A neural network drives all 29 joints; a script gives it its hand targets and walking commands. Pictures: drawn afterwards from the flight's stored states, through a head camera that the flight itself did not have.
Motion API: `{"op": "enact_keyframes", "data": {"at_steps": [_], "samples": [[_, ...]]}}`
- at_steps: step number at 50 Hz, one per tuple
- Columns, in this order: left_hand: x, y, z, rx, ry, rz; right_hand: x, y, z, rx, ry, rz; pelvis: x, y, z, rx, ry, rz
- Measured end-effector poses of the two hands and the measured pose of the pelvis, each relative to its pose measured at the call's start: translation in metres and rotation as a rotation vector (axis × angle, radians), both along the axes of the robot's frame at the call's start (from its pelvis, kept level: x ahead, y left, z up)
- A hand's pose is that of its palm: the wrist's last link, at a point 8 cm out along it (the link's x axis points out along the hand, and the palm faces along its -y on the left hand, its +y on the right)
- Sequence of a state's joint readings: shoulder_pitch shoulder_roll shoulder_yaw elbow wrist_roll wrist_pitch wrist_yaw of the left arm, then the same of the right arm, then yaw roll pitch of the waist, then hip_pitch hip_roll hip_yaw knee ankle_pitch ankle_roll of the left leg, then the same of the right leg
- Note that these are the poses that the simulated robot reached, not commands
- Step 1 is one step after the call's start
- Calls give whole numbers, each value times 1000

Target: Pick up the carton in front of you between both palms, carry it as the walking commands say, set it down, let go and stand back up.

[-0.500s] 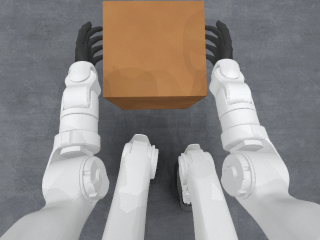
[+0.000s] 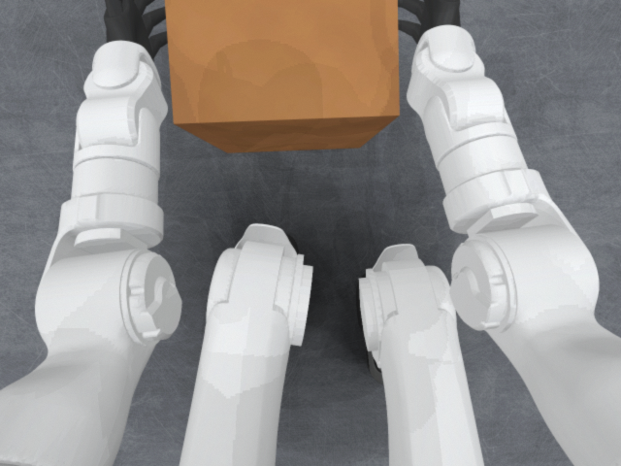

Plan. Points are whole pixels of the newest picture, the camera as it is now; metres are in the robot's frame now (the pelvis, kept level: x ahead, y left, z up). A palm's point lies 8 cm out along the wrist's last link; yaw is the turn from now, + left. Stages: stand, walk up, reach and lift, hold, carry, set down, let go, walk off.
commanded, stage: set down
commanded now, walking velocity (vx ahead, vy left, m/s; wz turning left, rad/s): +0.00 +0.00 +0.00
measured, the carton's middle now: (287, 56) +0.52 +0.12 -0.25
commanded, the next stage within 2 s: none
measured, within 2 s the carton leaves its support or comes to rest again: rests again in 1.08 s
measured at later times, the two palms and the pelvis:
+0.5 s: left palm (141, 55) +0.48 +0.26 -0.16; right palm (440, 35) +0.54 -0.04 -0.16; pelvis -0.01 -0.02 -0.01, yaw +1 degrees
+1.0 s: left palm (140, 42) +0.49 +0.27 -0.17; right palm (442, 22) +0.55 -0.04 -0.17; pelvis -0.01 -0.01 -0.01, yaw +0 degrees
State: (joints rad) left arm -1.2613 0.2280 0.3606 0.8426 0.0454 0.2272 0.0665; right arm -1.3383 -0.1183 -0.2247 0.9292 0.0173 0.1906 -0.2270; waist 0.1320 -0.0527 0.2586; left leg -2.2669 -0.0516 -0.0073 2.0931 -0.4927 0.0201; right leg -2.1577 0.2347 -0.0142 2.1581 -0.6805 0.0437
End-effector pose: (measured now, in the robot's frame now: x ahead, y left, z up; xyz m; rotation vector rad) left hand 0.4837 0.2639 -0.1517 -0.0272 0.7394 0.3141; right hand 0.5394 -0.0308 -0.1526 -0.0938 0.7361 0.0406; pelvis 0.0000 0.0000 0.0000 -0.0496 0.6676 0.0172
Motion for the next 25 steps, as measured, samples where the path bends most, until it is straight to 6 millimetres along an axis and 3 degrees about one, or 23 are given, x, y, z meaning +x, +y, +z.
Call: {"op": "enact_keyframes", "data": {"at_steps": [5, 14, 25], "samples": [[5, 1, 4, -5, -16, 6, 5, 1, 2, 0, -17, 4, 0, -1, -6, 7, -8, -5], [-11, -3, -11, -21, 33, -14, -6, -5, -10, 1, 28, 22, -3, -7, -8, 22, -8, -19], [-6, -4, -12, -32, 22, -26, 0, -9, -11, 6, 16, 59, -10, -16, -13, 53, -37, -25]]}}
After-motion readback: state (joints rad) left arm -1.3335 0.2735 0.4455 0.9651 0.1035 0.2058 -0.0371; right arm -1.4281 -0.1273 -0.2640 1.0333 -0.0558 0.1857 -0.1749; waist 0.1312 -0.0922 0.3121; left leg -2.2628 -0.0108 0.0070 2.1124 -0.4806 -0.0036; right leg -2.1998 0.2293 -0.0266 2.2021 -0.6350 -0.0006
